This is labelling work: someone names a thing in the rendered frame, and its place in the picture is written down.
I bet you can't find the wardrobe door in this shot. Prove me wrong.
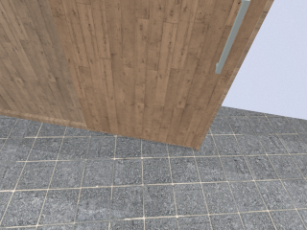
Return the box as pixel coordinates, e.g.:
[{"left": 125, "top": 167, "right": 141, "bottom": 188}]
[
  {"left": 0, "top": 0, "right": 85, "bottom": 124},
  {"left": 48, "top": 0, "right": 268, "bottom": 148}
]

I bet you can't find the handle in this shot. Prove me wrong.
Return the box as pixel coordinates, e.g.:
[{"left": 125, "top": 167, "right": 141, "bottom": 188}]
[{"left": 215, "top": 0, "right": 250, "bottom": 74}]

